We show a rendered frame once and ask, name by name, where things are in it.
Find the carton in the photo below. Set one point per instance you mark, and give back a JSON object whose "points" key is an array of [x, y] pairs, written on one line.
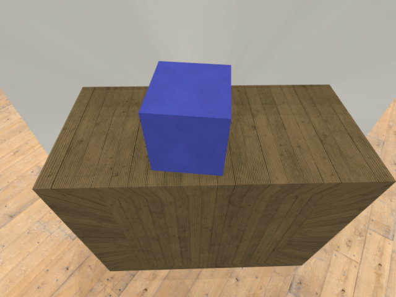
{"points": [[186, 116]]}

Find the pedestal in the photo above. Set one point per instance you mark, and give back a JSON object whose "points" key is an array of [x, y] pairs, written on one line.
{"points": [[298, 169]]}

